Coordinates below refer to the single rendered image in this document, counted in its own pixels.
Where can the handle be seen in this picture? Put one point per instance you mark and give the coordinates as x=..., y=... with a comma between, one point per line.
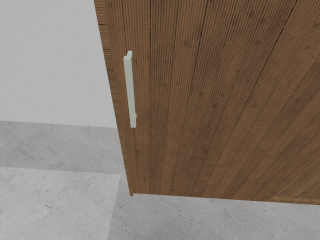
x=127, y=60

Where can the wardrobe door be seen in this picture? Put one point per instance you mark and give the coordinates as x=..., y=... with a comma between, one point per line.
x=305, y=186
x=226, y=93

